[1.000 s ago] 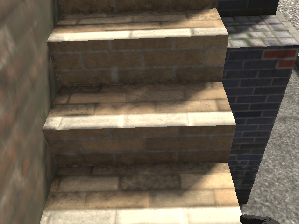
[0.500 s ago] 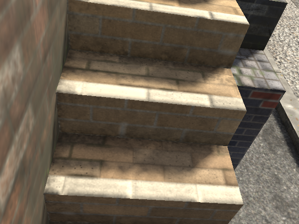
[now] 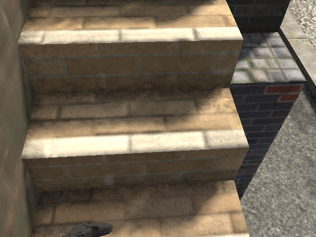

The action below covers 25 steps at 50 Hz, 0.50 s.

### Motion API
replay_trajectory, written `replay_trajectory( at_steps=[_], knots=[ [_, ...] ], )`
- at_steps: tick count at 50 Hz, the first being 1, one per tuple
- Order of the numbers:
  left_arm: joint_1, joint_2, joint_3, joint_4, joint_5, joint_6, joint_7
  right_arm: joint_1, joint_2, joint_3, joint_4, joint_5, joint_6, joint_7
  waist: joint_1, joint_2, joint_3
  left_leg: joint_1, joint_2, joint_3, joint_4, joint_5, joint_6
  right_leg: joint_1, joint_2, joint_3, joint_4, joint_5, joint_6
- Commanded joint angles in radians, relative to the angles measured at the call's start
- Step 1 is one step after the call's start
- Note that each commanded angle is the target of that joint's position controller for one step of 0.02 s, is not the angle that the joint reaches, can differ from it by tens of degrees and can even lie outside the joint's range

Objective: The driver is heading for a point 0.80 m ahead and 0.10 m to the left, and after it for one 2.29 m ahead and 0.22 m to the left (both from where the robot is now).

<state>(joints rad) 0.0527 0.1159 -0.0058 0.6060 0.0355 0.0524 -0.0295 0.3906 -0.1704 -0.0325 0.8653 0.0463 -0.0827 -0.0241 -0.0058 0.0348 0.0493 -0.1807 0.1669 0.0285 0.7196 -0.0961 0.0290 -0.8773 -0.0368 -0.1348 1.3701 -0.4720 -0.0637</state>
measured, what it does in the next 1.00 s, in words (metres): climbs: left foot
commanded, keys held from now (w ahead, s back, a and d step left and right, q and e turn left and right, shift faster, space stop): no key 0.68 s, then w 0.32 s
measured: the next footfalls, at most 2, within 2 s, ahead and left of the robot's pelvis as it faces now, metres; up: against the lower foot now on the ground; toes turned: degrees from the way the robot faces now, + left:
left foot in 0.42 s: +0.17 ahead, +0.15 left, +0.00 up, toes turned +1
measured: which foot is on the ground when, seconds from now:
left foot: up 0.00-0.40, down 0.42-1.00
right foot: down 0.00-1.00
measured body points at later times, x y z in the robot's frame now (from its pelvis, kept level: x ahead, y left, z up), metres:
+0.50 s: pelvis +0.11 +0.04 +0.14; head +0.10 +0.06 +0.59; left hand +0.24 +0.28 +0.03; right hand +0.20 -0.19 +0.02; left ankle +0.13 +0.15 -0.59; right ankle +0.13 -0.12 -0.59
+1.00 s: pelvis +0.16 +0.02 +0.14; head +0.16 +0.01 +0.59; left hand +0.18 +0.26 +0.01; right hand +0.22 -0.24 +0.00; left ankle +0.13 +0.15 -0.59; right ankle +0.13 -0.12 -0.59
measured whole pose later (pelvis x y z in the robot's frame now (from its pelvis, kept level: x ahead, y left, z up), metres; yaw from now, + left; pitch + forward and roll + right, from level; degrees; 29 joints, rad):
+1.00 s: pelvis +0.16 +0.02 +0.14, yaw +2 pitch +2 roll -2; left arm 0.40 0.19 0.02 0.82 0.03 -0.04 0.00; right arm 0.29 -0.23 -0.05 0.92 0.01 -0.01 -0.04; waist 0.02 0.04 -0.04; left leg -0.28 0.04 -0.04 0.62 -0.36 0.04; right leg -0.21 -0.01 -0.03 0.51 -0.33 -0.01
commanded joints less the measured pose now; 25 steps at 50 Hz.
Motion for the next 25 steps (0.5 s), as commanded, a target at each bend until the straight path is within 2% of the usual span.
replay_trajectory(
  at_steps=[1, 2, 3, 4, 5, 7, 8, 9, 11, 12, 13, 14, 15, 16, 17, 18, 19, 20, 21, 22, 23, 24, 25],
  knots=[
    [0.152, 0.212, 0.076, -0.025, 0.005, -0.015, 0.015, -0.085, -0.062, -0.044, -0.135, -0.024, 0.035, 0.029, 0.129, -0.192, -0.309, -0.326, -0.161, -0.227, 1.036, -0.071, -0.018, 0.412, -0.276, 0.886, -0.952, -0.289, -0.234],
    [0.039, 0.192, 0.064, -0.019, 0.000, -0.023, 0.013, -0.081, -0.009, -0.032, -0.164, -0.041, 0.060, 0.006, 0.049, -0.228, -0.215, -0.413, -0.148, -0.249, 1.227, -0.052, -0.031, 0.328, -0.281, 0.793, -0.931, -0.234, -0.180],
    [0.002, 0.169, 0.058, 0.012, -0.006, -0.044, 0.013, -0.125, 0.020, -0.018, -0.210, -0.060, 0.080, -0.021, 0.004, -0.187, -0.101, -0.498, -0.148, -0.212, 1.288, -0.076, -0.032, 0.240, -0.265, 0.680, -0.889, -0.240, -0.116],
    [0.010, 0.153, 0.055, 0.059, -0.008, -0.063, 0.016, -0.134, 0.027, -0.014, -0.225, -0.078, 0.091, -0.045, -0.014, -0.159, -0.016, -0.618, -0.176, -0.181, 1.340, -0.100, -0.022, 0.229, -0.242, 0.590, -0.846, -0.257, -0.084],
    [0.049, 0.131, 0.046, 0.089, -0.003, -0.078, 0.017, -0.125, 0.018, -0.014, -0.222, -0.079, 0.092, -0.056, -0.011, -0.109, -0.002, -0.666, -0.195, -0.169, 1.367, -0.090, -0.012, 0.253, -0.223, 0.517, -0.822, -0.220, -0.067],
    [0.106, 0.123, 0.039, 0.132, -0.001, -0.110, 0.024, -0.116, 0.011, -0.017, -0.211, -0.058, 0.096, -0.057, -0.009, -0.084, 0.013, -0.717, -0.224, -0.167, 1.341, -0.050, -0.017, 0.311, -0.209, 0.416, -0.832, -0.106, -0.056],
    [0.112, 0.114, 0.032, 0.136, -0.007, -0.116, 0.028, -0.108, 0.016, -0.015, -0.215, -0.060, 0.101, -0.055, -0.026, -0.082, 0.015, -0.688, -0.203, -0.187, 1.229, -0.008, -0.034, 0.342, -0.201, 0.361, -0.856, -0.007, -0.034],
    [0.096, 0.125, 0.031, 0.133, -0.003, -0.125, 0.033, -0.106, 0.006, -0.020, -0.198, -0.050, 0.105, -0.054, -0.032, -0.090, 0.012, -0.668, -0.221, -0.176, 1.197, 0.022, -0.054, 0.350, -0.210, 0.335, -0.869, 0.045, -0.045],
    [0.085, 0.145, 0.032, 0.106, 0.004, -0.154, 0.036, -0.112, -0.028, -0.029, -0.183, -0.054, 0.119, -0.057, -0.040, -0.068, -0.007, -0.588, -0.217, -0.198, 1.104, 0.058, -0.074, 0.360, -0.233, 0.312, -0.912, 0.135, -0.056],
    [0.072, 0.170, 0.033, 0.101, 0.006, -0.156, 0.038, -0.135, -0.044, -0.030, -0.190, -0.052, 0.130, -0.063, -0.048, -0.073, 0.001, -0.549, -0.210, -0.164, 0.943, 0.033, -0.080, 0.379, -0.234, 0.285, -0.948, 0.159, -0.066],
    [0.064, 0.193, 0.043, 0.099, 0.012, -0.157, 0.047, -0.146, -0.049, -0.031, -0.196, -0.055, 0.131, -0.061, -0.051, -0.096, -0.008, -0.492, -0.203, -0.132, 0.837, 0.024, -0.079, 0.393, -0.234, 0.251, -0.979, 0.234, -0.077],
    [0.056, 0.213, 0.049, 0.108, 0.016, -0.154, 0.053, -0.151, -0.041, -0.027, -0.193, -0.044, 0.136, -0.061, -0.064, -0.136, -0.019, -0.433, -0.187, -0.098, 0.684, -0.011, -0.074, 0.419, -0.216, 0.209, -0.994, 0.310, -0.075],
    [0.031, 0.211, 0.044, 0.094, 0.023, -0.148, 0.062, -0.168, -0.055, -0.029, -0.185, -0.027, 0.132, -0.055, -0.060, -0.145, -0.054, -0.329, -0.175, -0.060, 0.473, -0.059, -0.070, 0.434, -0.194, 0.137, -1.015, 0.394, -0.068],
    [0.048, 0.223, 0.045, 0.104, 0.018, -0.142, 0.070, -0.206, -0.044, -0.020, -0.196, -0.018, 0.130, -0.046, -0.049, -0.198, -0.057, -0.245, -0.161, -0.030, 0.259, -0.140, -0.059, 0.454, -0.170, 0.101, -1.041, 0.434, -0.073],
    [0.045, 0.220, 0.046, 0.092, 0.028, -0.145, 0.070, -0.169, -0.055, -0.032, -0.179, -0.021, 0.128, -0.051, -0.066, -0.287, -0.095, -0.170, -0.148, -0.018, 0.231, -0.172, -0.043, 0.483, -0.211, 0.136, -1.047, 0.598, -0.096],
    [0.058, 0.212, 0.046, 0.082, 0.019, -0.137, 0.065, -0.135, -0.057, -0.030, -0.155, -0.022, 0.122, -0.050, -0.056, -0.299, -0.110, -0.152, -0.121, -0.050, 0.076, -0.216, -0.031, 0.561, -0.228, 0.147, -1.028, 0.615, -0.100],
    [0.094, 0.191, 0.045, 0.079, -0.004, -0.122, 0.055, -0.112, -0.037, -0.025, -0.116, -0.024, 0.111, -0.050, -0.038, -0.272, -0.110, -0.106, -0.141, -0.022, -0.109, -0.156, -0.034, 0.604, -0.201, 0.135, -0.986, 0.505, -0.074],
    [0.141, 0.152, 0.033, 0.081, -0.016, -0.102, 0.042, -0.134, -0.024, -0.013, -0.103, -0.042, 0.105, -0.045, -0.010, -0.144, -0.072, -0.112, -0.158, -0.028, -0.284, -0.069, -0.041, 0.647, -0.147, 0.101, -0.950, 0.386, -0.030],
    [0.172, 0.133, 0.032, 0.075, -0.025, -0.097, 0.036, -0.172, -0.023, 0.001, -0.106, -0.064, 0.090, -0.044, 0.021, -0.073, -0.057, -0.075, -0.092, -0.131, -0.347, 0.171, -0.041, 0.662, -0.130, 0.112, -0.893, 0.389, 0.013],
    [0.237, 0.128, 0.043, 0.083, -0.032, -0.083, 0.027, -0.135, -0.061, 0.006, -0.075, -0.068, 0.072, -0.045, 0.052, -0.029, -0.088, 0.040, -0.002, -0.212, -0.304, 0.561, -0.039, 0.604, -0.127, 0.130, -0.828, 0.216, 0.032],
    [0.329, 0.093, 0.039, 0.091, -0.055, -0.069, 0.009, -0.107, -0.094, -0.001, -0.077, -0.063, 0.064, -0.043, 0.073, 0.161, -0.125, 0.075, 0.057, -0.284, -0.280, 0.590, 0.016, 0.556, -0.091, 0.133, -0.810, 0.120, 0.043],
    [0.329, 0.097, 0.040, 0.112, -0.060, -0.054, 0.006, -0.071, -0.029, 0.013, -0.058, -0.048, 0.061, -0.044, 0.048, 0.198, -0.136, -0.004, 0.058, -0.360, -0.353, 0.275, 0.045, 0.598, -0.072, 0.144, -0.811, 0.116, 0.049],
    [0.279, 0.099, 0.040, 0.105, -0.045, -0.047, 0.006, -0.128, -0.015, 0.024, -0.063, -0.052, 0.063, -0.047, 0.056, 0.149, -0.064, -0.065, 0.035, -0.330, -0.394, 0.013, 0.051, 0.595, -0.062, 0.144, -0.875, 0.168, 0.042]
  ],
)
